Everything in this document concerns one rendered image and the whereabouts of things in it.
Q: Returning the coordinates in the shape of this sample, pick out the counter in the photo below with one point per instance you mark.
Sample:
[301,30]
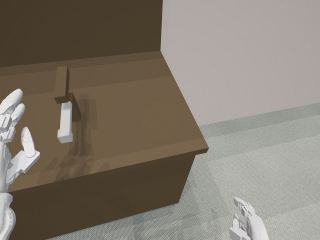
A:
[134,136]

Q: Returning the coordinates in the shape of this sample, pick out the tap lever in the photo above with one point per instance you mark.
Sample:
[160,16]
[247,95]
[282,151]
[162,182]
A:
[65,134]

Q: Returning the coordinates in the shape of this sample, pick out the left robot hand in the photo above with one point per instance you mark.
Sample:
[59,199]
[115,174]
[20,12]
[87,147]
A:
[10,113]

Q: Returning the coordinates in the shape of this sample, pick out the right robot hand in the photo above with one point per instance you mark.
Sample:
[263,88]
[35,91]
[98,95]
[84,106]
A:
[252,228]

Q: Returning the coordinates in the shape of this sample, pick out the left robot forearm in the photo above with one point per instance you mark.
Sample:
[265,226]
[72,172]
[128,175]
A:
[7,216]

